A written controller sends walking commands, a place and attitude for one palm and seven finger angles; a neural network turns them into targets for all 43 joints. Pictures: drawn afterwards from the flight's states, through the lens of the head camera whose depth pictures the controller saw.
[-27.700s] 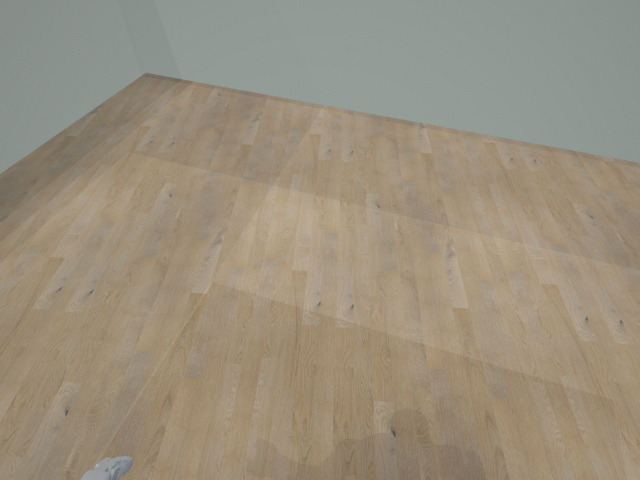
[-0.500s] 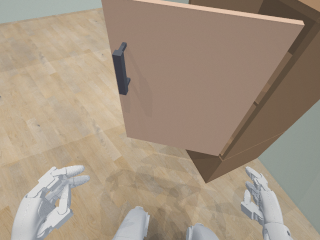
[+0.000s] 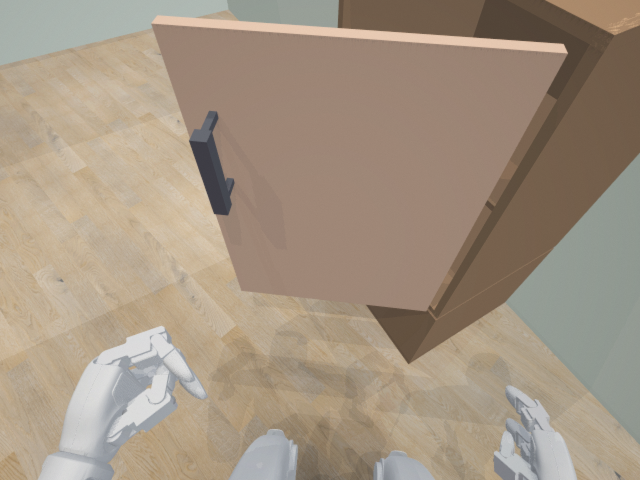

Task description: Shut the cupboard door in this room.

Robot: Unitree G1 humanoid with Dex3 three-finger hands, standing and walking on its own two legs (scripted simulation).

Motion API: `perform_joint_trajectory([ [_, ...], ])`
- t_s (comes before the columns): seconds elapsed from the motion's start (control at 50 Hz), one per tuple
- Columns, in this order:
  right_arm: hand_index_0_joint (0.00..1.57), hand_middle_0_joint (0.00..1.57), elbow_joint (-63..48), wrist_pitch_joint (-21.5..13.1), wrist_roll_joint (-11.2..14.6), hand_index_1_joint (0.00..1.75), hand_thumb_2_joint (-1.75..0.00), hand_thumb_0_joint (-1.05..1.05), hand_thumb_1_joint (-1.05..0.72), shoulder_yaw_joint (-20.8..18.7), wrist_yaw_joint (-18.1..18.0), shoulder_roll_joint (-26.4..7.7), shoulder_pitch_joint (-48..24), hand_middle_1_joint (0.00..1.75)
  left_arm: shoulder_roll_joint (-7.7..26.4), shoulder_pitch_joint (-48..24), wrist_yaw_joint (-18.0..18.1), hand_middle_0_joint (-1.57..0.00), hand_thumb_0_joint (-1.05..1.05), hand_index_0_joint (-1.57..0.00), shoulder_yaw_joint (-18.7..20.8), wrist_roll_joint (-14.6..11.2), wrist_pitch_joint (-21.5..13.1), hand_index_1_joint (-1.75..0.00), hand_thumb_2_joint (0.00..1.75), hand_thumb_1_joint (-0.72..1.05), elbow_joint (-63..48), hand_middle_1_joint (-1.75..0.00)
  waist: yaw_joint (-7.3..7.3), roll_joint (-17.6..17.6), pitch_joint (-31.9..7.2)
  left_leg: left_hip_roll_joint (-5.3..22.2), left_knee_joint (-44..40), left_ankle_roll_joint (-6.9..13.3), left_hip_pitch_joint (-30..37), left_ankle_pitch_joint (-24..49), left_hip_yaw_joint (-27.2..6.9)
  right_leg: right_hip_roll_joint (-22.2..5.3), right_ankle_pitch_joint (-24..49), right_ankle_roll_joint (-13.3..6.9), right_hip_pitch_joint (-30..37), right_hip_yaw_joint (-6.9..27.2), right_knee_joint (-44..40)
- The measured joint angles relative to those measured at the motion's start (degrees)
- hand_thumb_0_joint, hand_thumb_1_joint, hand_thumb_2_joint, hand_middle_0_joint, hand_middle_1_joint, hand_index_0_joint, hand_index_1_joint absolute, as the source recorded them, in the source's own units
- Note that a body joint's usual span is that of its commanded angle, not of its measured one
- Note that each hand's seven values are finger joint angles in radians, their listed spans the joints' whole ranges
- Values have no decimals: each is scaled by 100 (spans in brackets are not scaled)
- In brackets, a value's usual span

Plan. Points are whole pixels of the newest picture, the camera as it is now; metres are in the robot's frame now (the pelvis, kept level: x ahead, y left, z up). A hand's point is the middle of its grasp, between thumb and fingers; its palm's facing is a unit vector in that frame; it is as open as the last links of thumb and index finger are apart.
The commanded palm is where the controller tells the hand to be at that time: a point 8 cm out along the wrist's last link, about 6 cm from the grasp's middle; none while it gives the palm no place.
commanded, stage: raise the hand and make a fist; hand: left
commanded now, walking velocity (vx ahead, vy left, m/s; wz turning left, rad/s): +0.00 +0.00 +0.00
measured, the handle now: (217, 165) +0.48 +0.18 +0.10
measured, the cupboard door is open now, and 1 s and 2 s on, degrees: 53 53 53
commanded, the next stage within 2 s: bring the fist close to the handle in 0.86 s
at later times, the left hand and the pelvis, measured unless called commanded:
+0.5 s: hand (130, 354) +0.22 +0.20 +0.11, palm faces -0.01 -1.00 -0.06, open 3.1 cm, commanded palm +0.20 +0.25 +0.10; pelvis +0.00 +0.01 +0.03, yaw +0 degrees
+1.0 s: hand (173, 361) +0.22 +0.17 +0.09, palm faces -0.10 -1.00 -0.02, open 3.1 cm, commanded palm +0.21 +0.24 +0.10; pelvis +0.00 -0.01 +0.03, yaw +0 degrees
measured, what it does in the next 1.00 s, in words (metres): stands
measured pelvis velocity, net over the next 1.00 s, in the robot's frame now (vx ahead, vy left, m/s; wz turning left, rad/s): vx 0.00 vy -0.01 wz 0.00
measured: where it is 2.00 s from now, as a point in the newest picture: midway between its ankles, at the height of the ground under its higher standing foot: outside the picture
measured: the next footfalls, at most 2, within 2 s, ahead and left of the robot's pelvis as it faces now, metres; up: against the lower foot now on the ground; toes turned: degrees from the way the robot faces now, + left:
none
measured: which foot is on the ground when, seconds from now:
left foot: down 0.00-1.00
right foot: down 0.00-1.00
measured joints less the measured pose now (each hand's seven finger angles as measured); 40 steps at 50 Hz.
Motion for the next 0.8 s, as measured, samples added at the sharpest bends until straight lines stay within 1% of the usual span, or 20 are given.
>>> perform_joint_trajectory([
  [0.06,20,20,-128,14,6,30,-90,2,-90,17,-22,64,-99,30,167,-123,74,-105,1,-105,-70,115,218,-123,90,91,-23,-123,-24,-63,43,24,-14,13,56,13,35,23,40,1,39,37,-20],
  [0.12,20,20,-241,65,16,30,-90,2,-90,72,-10,182,-119,30,240,-156,356,-111,2,-111,92,49,270,-129,89,90,-243,-129,-16,-81,51,37,-131,16,254,48,44,40,99,9,240,46,-163],
  [0.16,20,20,-286,107,22,30,-90,2,-90,141,17,240,-98,30,221,-174,538,-115,2,-115,228,-12,256,-133,89,90,-368,-133,1,-52,18,35,-242,20,405,85,29,44,150,18,410,31,-304],
  [0.2,20,20,-315,138,30,30,-90,2,-90,227,52,265,-72,30,174,-217,622,-118,2,-118,290,-33,270,-137,90,90,-389,-137,14,4,-23,19,-353,29,534,129,5,35,202,29,566,6,-447],
  [0.24,20,20,-340,156,38,30,-90,2,-90,321,78,262,-55,30,134,-289,590,-121,2,-121,247,6,355,-141,90,90,-269,-141,18,59,-43,-1,-450,44,627,178,-13,21,252,44,680,-15,-567],
  [0.28,20,20,-375,162,43,30,-90,2,-90,410,88,245,-40,30,126,-380,478,-124,1,-124,122,70,514,-144,90,91,-49,-143,9,85,-34,-22,-527,57,677,227,-19,4,296,58,738,-23,-646],
  [0.32,20,20,-405,147,35,30,-90,2,-90,478,81,226,-30,30,154,-470,377,-126,1,-126,-16,146,682,-146,90,91,157,-145,-9,81,20,-30,-579,63,712,266,-14,-3,330,62,769,-20,-692],
  [0.36,20,20,-418,128,16,30,-90,2,-90,509,69,213,-10,30,211,-539,343,-127,1,-127,-90,193,778,-147,90,91,258,-147,-27,58,90,-27,-617,62,748,291,-4,0,356,57,797,-10,-723],
  [0.4,20,20,-392,101,2,30,-90,2,-90,509,59,211,26,30,261,-584,383,-128,2,-128,-60,174,741,-148,90,90,233,-148,-30,18,146,-16,-657,55,799,306,10,11,375,48,834,6,-753],
  [0.5,20,20,-217,62,5,30,-90,2,-90,468,78,165,147,30,322,-749,574,-130,2,-130,275,31,416,-150,90,90,21,-149,-21,5,164,2,-755,30,942,320,-6,35,400,29,984,-7,-868],
  [0.54,20,20,-158,67,25,30,-90,2,-90,448,101,119,179,30,300,-836,539,-130,2,-130,341,0,418,-150,90,90,81,-150,-36,49,144,-5,-803,29,990,331,-15,31,409,31,1039,-17,-923],
  [0.58,20,20,-142,78,51,30,-90,2,-90,431,115,73,203,30,265,-872,440,-130,1,-130,303,3,563,-150,90,90,223,-150,-61,94,126,-16,-863,32,1028,350,-7,21,422,37,1072,-10,-971],
  [0.64,20,20,-173,76,56,30,-90,2,-90,404,103,27,215,30,232,-828,286,-130,1,-130,143,52,865,-150,90,91,457,-150,-107,119,149,-29,-951,37,1081,379,34,6,436,43,1090,30,-1012],
  [0.68,20,20,-205,68,36,30,-90,2,-90,386,85,22,217,30,221,-753,260,-130,1,-130,68,75,948,-150,90,91,526,-150,-125,87,174,-28,-987,32,1097,389,69,4,434,39,1073,65,-1006],
  [0.72,20,20,-218,41,10,30,-90,2,-90,362,66,33,219,30,214,-686,322,-130,1,-130,59,80,869,-150,90,91,475,-150,-117,40,200,-17,-988,17,1096,382,87,13,420,24,1050,84,-979],
  [0.8,20,20,-155,-3,-17,30,-90,2,-90,329,84,55,197,30,216,-707,538,-130,2,-130,206,50,404,-150,90,90,235,-150,-58,-27,210,2,-914,-24,1048,338,56,32,361,-18,1003,56,-890],
])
